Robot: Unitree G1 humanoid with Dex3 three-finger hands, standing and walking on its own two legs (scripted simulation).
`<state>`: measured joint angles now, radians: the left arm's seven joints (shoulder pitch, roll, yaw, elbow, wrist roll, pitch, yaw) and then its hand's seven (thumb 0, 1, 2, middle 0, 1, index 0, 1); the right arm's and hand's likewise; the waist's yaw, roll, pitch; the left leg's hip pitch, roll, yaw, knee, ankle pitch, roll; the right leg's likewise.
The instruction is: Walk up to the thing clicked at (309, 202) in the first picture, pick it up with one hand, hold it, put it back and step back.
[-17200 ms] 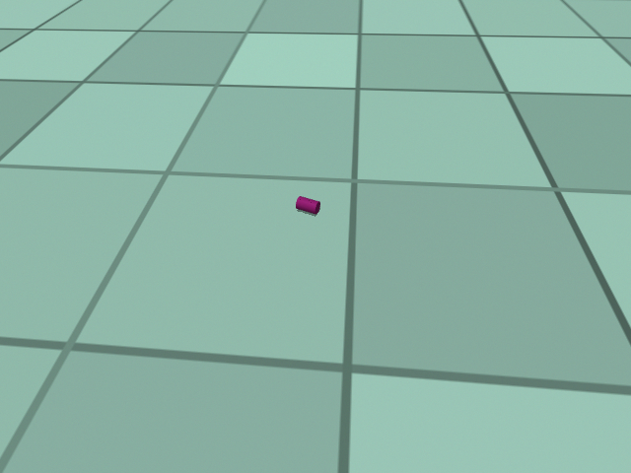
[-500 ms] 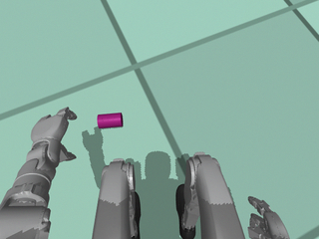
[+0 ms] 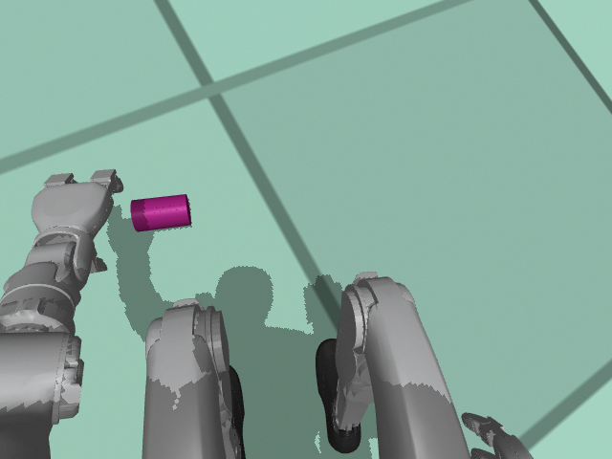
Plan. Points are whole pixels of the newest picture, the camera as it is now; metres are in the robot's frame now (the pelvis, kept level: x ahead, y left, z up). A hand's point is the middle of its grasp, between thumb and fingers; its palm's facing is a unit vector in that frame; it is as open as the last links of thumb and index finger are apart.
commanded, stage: rise first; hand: left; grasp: from above
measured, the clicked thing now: (162, 212) +0.52 +0.20 -0.35
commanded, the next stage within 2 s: none
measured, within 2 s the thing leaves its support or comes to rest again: neither
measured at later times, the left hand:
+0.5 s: hand (104, 215) +0.47 +0.26 -0.20, palm faces -0.46 -0.05 -0.89, open 13.0 cm
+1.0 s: hand (111, 207) +0.48 +0.25 -0.21, palm faces -0.44 -0.04 -0.90, open 14.0 cm
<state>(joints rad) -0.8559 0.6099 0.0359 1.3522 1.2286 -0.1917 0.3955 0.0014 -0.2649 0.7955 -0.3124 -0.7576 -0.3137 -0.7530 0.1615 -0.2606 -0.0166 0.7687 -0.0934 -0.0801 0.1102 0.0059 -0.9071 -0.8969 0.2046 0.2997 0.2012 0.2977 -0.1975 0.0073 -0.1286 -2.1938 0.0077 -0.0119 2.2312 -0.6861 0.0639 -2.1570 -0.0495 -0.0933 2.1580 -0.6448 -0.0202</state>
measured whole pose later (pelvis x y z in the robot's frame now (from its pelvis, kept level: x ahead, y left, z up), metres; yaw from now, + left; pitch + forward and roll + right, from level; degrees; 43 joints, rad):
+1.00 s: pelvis +0.00 -0.01 -0.03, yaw -2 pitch +36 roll -7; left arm -1.01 0.71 0.07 1.47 1.25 -0.17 0.42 0.00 -0.51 0.98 -0.12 -0.97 -0.12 -0.97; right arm 0.19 -0.29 0.05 0.74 -0.13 -0.09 0.15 0.00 -0.92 -0.90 0.20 0.30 0.20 0.30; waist -0.26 0.00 -0.04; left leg -2.28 0.03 -0.05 2.35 -0.71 0.06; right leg -2.24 -0.03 -0.13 2.25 -0.64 -0.04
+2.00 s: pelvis +0.00 -0.01 -0.05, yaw -4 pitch +34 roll -8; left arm -1.01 0.77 0.10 1.49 1.27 -0.20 0.42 0.00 -0.50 0.99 -0.14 -0.94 -0.12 -0.95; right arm 0.20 -0.30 0.08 0.73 -0.14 -0.10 0.18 0.00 -0.91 -0.90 0.20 0.30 0.20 0.30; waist -0.30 -0.01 -0.01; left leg -2.33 0.03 -0.07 2.42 -0.70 0.06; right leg -2.28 -0.03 -0.15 2.30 -0.63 -0.04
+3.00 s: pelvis +0.00 -0.01 -0.05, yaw -4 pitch +36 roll -8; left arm -1.18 0.70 0.08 1.63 1.29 -0.07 0.52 0.00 -0.58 1.06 -0.10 -0.97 -0.07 -0.99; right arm 0.22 -0.31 0.12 0.70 -0.16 -0.13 0.21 0.00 -0.90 -0.89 0.20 0.30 0.20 0.30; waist -0.38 0.02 -0.02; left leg -2.34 0.04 -0.07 2.41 -0.71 0.06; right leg -2.31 -0.02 -0.15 2.30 -0.62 -0.04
